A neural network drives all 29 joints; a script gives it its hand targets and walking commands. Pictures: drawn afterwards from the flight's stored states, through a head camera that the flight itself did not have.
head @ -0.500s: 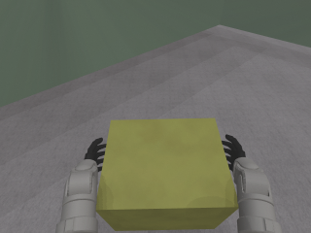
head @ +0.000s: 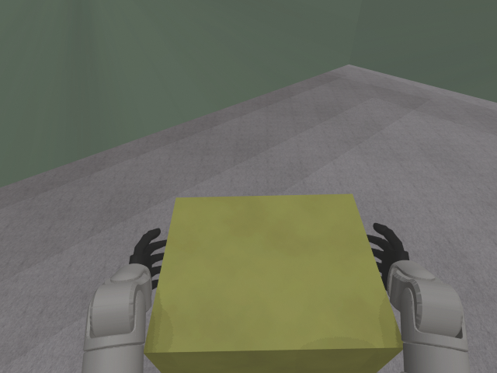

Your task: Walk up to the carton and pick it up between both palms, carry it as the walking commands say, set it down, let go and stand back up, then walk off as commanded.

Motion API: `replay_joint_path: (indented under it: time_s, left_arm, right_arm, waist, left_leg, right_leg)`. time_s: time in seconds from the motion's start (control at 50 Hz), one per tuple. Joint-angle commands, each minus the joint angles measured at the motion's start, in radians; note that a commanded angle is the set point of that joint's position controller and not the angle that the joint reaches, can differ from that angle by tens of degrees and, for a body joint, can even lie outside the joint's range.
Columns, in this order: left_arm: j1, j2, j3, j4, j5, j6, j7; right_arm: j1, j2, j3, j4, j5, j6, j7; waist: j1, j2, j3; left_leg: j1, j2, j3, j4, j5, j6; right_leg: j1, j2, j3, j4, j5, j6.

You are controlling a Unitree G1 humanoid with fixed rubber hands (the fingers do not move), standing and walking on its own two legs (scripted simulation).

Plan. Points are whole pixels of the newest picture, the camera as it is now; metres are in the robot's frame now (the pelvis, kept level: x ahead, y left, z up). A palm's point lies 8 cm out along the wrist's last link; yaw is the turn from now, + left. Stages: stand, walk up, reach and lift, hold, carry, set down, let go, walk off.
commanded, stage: carry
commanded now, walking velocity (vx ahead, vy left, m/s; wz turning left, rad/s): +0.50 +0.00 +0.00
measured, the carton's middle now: (266, 294) +0.27 -0.01 +0.02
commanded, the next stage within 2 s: none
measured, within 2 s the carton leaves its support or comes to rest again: neither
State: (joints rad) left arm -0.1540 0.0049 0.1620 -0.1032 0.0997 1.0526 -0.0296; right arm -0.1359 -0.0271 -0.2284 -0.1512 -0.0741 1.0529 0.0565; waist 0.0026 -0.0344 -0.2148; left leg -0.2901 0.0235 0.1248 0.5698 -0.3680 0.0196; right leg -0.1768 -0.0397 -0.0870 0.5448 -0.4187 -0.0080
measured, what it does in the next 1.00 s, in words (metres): walks ahead: right foot, then left foot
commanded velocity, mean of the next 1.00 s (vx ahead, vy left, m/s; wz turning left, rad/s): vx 0.50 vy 0.00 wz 0.00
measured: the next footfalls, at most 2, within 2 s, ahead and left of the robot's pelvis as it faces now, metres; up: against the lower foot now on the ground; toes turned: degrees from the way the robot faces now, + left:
right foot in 0.18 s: +0.09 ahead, -0.11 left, +0.00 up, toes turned -9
left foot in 0.56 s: +0.55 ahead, +0.01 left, +0.00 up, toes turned +6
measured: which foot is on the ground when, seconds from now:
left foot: down 0.00-0.20, up 0.22-0.54, down 0.56-1.00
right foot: down 0.00-0.02, up 0.04-0.16, down 0.18-0.58, up 0.60-1.00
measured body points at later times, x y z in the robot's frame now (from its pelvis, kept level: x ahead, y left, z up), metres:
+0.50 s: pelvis +0.29 -0.05 -0.01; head +0.28 -0.05 +0.44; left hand +0.55 +0.14 +0.07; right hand +0.56 -0.25 +0.07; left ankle +0.46 +0.04 -0.70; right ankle +0.06 -0.10 -0.73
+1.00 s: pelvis +0.65 -0.08 +0.00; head +0.59 -0.08 +0.45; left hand +0.92 +0.08 +0.10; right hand +0.88 -0.30 +0.10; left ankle +0.52 +0.01 -0.73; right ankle +0.71 -0.19 -0.72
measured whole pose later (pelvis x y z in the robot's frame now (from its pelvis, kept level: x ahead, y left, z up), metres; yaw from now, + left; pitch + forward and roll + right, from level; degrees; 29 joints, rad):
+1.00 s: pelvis +0.65 -0.08 +0.00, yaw -5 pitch +3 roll +0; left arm -0.06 -0.01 0.20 -0.31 0.10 1.17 -0.05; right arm -0.07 0.04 -0.22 -0.33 -0.10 1.16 0.05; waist -0.03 0.02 -0.22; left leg 0.02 0.00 0.20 0.30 -0.38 0.02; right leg -0.44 -0.07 -0.17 0.55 -0.16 0.00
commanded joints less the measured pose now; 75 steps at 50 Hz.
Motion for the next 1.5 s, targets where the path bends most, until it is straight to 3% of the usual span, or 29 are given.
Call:
replay_joint_path:
  time_s: [0.0, 0.06, 0.1, 0.14, 0.16, 0.2, 0.24, 0.3, 0.36, 0.44, 0.48, 0.52, 0.54, 0.64, 0.72, 0.84, 0.94, 0.98, 1.02, 1.04, 1.08, 1.12, 1.22, 1.28, 1.32, 1.34, 1.36, 1.38, 1.48]
  left_arm:
    - [-0.675, -0.795, -0.742, -0.351, -0.426, 0.098, -0.206]
    - [-0.611, -0.811, -0.702, -0.327, -0.445, 0.129, -0.222]
    - [-0.506, -0.835, -0.665, -0.272, -0.429, 0.141, -0.222]
    - [-0.384, -0.806, -0.624, -0.204, -0.388, 0.150, -0.206]
    - [-0.366, -0.809, -0.627, -0.197, -0.392, 0.146, -0.197]
    - [-0.360, -0.798, -0.621, -0.241, -0.361, 0.139, -0.173]
    - [-0.440, -0.822, -0.649, -0.360, -0.385, 0.132, -0.160]
    - [-0.497, -0.801, -0.699, -0.451, -0.409, 0.132, -0.153]
    - [-0.432, -0.773, -0.720, -0.443, -0.410, 0.141, -0.175]
    - [-0.478, -0.760, -0.726, -0.469, -0.448, 0.130, -0.221]
    - [-0.460, -0.787, -0.739, -0.412, -0.452, 0.140, -0.233]
    - [-0.456, -0.795, -0.760, -0.421, -0.458, 0.142, -0.240]
    - [-0.443, -0.789, -0.738, -0.377, -0.438, 0.139, -0.240]
    - [-0.442, -0.831, -0.687, -0.336, -0.412, 0.125, -0.221]
    - [-0.404, -0.848, -0.672, -0.343, -0.360, 0.093, -0.203]
    - [-0.394, -0.803, -0.665, -0.314, -0.321, 0.111, -0.193]
    - [-0.438, -0.782, -0.678, -0.325, -0.326, 0.136, -0.186]
    - [-0.388, -0.787, -0.664, -0.270, -0.325, 0.153, -0.186]
    - [-0.364, -0.768, -0.663, -0.258, -0.334, 0.150, -0.183]
    - [-0.362, -0.764, -0.669, -0.278, -0.341, 0.131, -0.180]
    - [-0.444, -0.810, -0.704, -0.408, -0.394, 0.115, -0.167]
    - [-0.429, -0.847, -0.696, -0.394, -0.399, 0.118, -0.164]
    - [-0.471, -0.823, -0.761, -0.543, -0.455, 0.094, -0.189]
    - [-0.362, -0.790, -0.746, -0.495, -0.457, 0.102, -0.216]
    - [-0.361, -0.794, -0.743, -0.481, -0.450, 0.106, -0.224]
    - [-0.359, -0.775, -0.743, -0.475, -0.450, 0.108, -0.225]
    - [-0.368, -0.769, -0.758, -0.478, -0.451, 0.110, -0.227]
    - [-0.298, -0.756, -0.749, -0.426, -0.420, 0.116, -0.226]
    - [-0.355, -0.802, -0.716, -0.407, -0.398, 0.099, -0.206]
  right_arm:
    - [-0.478, 0.832, 0.721, -0.117, 0.370, 0.090, 0.187]
    - [-0.536, 0.831, 0.746, -0.216, 0.365, 0.122, 0.164]
    - [-0.596, 0.828, 0.774, -0.288, 0.369, 0.139, 0.162]
    - [-0.581, 0.787, 0.779, -0.325, 0.370, 0.161, 0.165]
    - [-0.570, 0.787, 0.798, -0.346, 0.386, 0.167, 0.166]
    - [-0.603, 0.778, 0.813, -0.361, 0.417, 0.163, 0.180]
    - [-0.579, 0.817, 0.793, -0.335, 0.434, 0.155, 0.186]
    - [-0.455, 0.835, 0.753, -0.243, 0.410, 0.154, 0.187]
    - [-0.381, 0.831, 0.734, -0.248, 0.360, 0.148, 0.170]
    - [-0.358, 0.829, 0.756, -0.323, 0.325, 0.134, 0.141]
    - [-0.422, 0.817, 0.770, -0.363, 0.325, 0.127, 0.130]
    - [-0.433, 0.802, 0.784, -0.361, 0.324, 0.133, 0.132]
    - [-0.451, 0.812, 0.790, -0.367, 0.341, 0.136, 0.143]
    - [-0.475, 0.827, 0.796, -0.330, 0.368, 0.140, 0.186]
    - [-0.488, 0.845, 0.829, -0.321, 0.406, 0.128, 0.220]
    - [-0.401, 0.818, 0.774, -0.240, 0.365, 0.140, 0.215]
    - [-0.419, 0.772, 0.760, -0.248, 0.354, 0.151, 0.212]
    - [-0.433, 0.748, 0.763, -0.256, 0.342, 0.164, 0.198]
    - [-0.445, 0.738, 0.757, -0.253, 0.347, 0.180, 0.199]
    - [-0.510, 0.763, 0.785, -0.325, 0.380, 0.166, 0.198]
    - [-0.482, 0.804, 0.786, -0.304, 0.410, 0.147, 0.201]
    - [-0.476, 0.815, 0.767, -0.295, 0.413, 0.132, 0.198]
    - [-0.336, 0.875, 0.747, -0.335, 0.357, 0.100, 0.168]
    - [-0.295, 0.836, 0.758, -0.400, 0.321, 0.094, 0.137]
    - [-0.314, 0.816, 0.788, -0.434, 0.316, 0.096, 0.128]
    - [-0.294, 0.801, 0.790, -0.416, 0.314, 0.097, 0.128]
    - [-0.303, 0.777, 0.794, -0.430, 0.311, 0.095, 0.128]
    - [-0.302, 0.774, 0.793, -0.426, 0.317, 0.100, 0.134]
    - [-0.353, 0.772, 0.808, -0.387, 0.355, 0.115, 0.187]
  waist:
    - [-0.040, 0.324, -0.050]
    - [-0.029, 0.207, 0.005]
    - [0.001, 0.104, -0.040]
    - [0.026, -0.201, -0.138]
    - [0.023, -0.374, -0.167]
    - [0.028, -0.256, -0.173]
    - [0.033, -0.139, -0.126]
    - [0.034, -0.038, -0.064]
    - [0.028, -0.026, 0.003]
    - [-0.016, -0.203, -0.077]
    - [-0.055, -0.119, -0.193]
    - [-0.021, 0.222, -0.236]
    - [-0.014, 0.204, -0.212]
    - [-0.012, 0.003, -0.102]
    - [-0.002, 0.059, -0.089]
    - [-0.021, 0.191, 0.012]
    - [-0.033, 0.186, 0.041]
    - [-0.005, 0.082, -0.054]
    - [0.024, -0.345, -0.161]
    - [0.022, -0.410, -0.170]
    - [0.022, -0.163, -0.163]
    - [0.024, -0.004, -0.099]
    - [0.021, -0.114, -0.054]
    - [-0.011, -0.205, -0.100]
    - [-0.039, -0.167, -0.185]
    - [-0.060, -0.051, -0.245]
    - [-0.057, 0.208, -0.287]
    - [-0.024, 0.266, -0.300]
    - [-0.015, 0.098, -0.174]
  left_leg:
    - [0.446, 0.364, -0.536, -0.340, 0.159, 0.195]
    - [0.316, 0.342, -0.380, -0.327, 0.173, 0.176]
    - [0.283, 0.227, -0.102, -0.163, 0.186, 0.085]
    - [-0.141, 0.062, 0.083, 0.249, 0.216, -0.035]
    - [-0.418, 0.010, 0.052, 0.299, -0.121, -0.035]
    - [-0.582, 0.014, -0.005, 0.367, -0.218, -0.004]
    - [-0.679, 0.017, 0.023, 0.414, -0.225, 0.008]
    - [-0.659, 0.002, 0.053, 0.305, -0.114, 0.009]
    - [-0.438, -0.030, 0.097, 0.169, 0.167, 0.000]
    - [0.147, -0.157, 0.265, -0.058, 0.437, 0.025]
    - [0.467, -0.035, 0.063, 0.018, 0.207, 0.097]
    - [0.574, 0.382, -0.639, -0.216, -0.023, 0.237]
    - [0.488, 0.406, -0.666, -0.275, -0.059, 0.231]
    - [0.179, 0.285, -0.383, -0.397, -0.056, 0.139]
    - [0.121, 0.270, -0.140, -0.425, 0.046, 0.121]
    - [0.101, 0.231, -0.096, -0.473, 0.039, 0.105]
    - [0.329, 0.186, 0.003, -0.296, 0.423, 0.096]
    - [0.118, 0.136, 0.060, -0.014, 0.581, 0.038]
    - [-0.427, 0.008, 0.086, 0.541, 0.066, -0.014]
    - [-0.627, 0.000, -0.021, 0.657, -0.204, -0.007]
    - [-0.619, 0.040, -0.046, 0.685, -0.208, 0.006]
    - [-0.562, 0.044, -0.053, 0.486, -0.103, 0.008]
    - [-0.328, -0.010, 0.059, 0.065, 0.158, -0.001]
    - [0.030, -0.117, 0.219, -0.130, 0.505, 0.002]
    - [0.379, -0.068, 0.162, -0.051, 0.516, 0.057]
    - [0.556, 0.094, -0.047, -0.028, 0.645, 0.119]
    - [0.645, 0.330, -0.394, -0.107, 0.851, 0.235]
    - [0.574, 0.427, -0.526, -0.149, 0.933, 0.268]
    - [0.278, 0.276, -0.197, -0.241, 0.659, 0.144]
  right_leg:
    - [-0.568, -0.007, -0.007, 0.366, -0.146, 0.016]
    - [-0.458, -0.037, -0.020, 0.050, -0.066, 0.010]
    - [-0.235, -0.015, -0.055, -0.218, 0.158, 0.030]
    - [0.287, -0.198, 0.269, -0.246, 0.401, -0.051]
    - [0.522, -0.306, 0.432, -0.252, 0.491, -0.140]
    - [0.653, -0.376, 0.513, -0.197, 0.782, -0.233]
    - [0.709, -0.342, 0.378, -0.130, 1.053, -0.188]
    - [0.619, -0.316, 0.284, -0.204, 0.881, -0.155]
    - [0.371, -0.231, 0.143, -0.286, 0.821, -0.126]
    - [0.126, -0.116, -0.103, -0.077, 1.131, -0.041]
    - [-0.122, -0.069, -0.086, 0.276, 0.959, 0.000]
    - [-0.413, 0.106, 0.028, 0.747, -0.032, 0.005]
    - [-0.412, 0.057, 0.129, 0.847, -0.101, -0.035]
    - [-0.277, -0.041, 0.075, 0.554, 0.054, -0.016]
    - [-0.204, -0.048, 0.011, 0.264, 0.037, 0.000]
    - [-0.187, -0.034, -0.072, 0.067, 0.299, 0.016]
    - [-0.288, 0.012, -0.153, -0.093, 0.210, 0.006]
    - [0.079, -0.034, -0.049, -0.133, 0.167, -0.043]
    - [0.559, -0.368, 0.493, -0.181, 0.459, -0.237]
    - [0.697, -0.416, 0.591, -0.150, 0.810, -0.306]
    - [0.608, -0.361, 0.418, -0.150, 1.022, -0.217]
    - [0.475, -0.313, 0.304, -0.224, 0.834, -0.119]
    - [0.329, -0.201, 0.041, -0.251, 0.730, -0.083]
    - [0.190, -0.096, -0.122, -0.105, 1.037, -0.013]
    - [-0.008, -0.074, -0.103, 0.120, 0.986, 0.024]
    - [-0.195, -0.028, -0.098, 0.358, 0.780, 0.052]
    - [-0.366, 0.104, -0.086, 0.667, 0.156, 0.075]
    - [-0.328, 0.096, 0.038, 0.783, -0.167, 0.033]
    - [-0.265, -0.039, 0.095, 0.488, -0.044, 0.026]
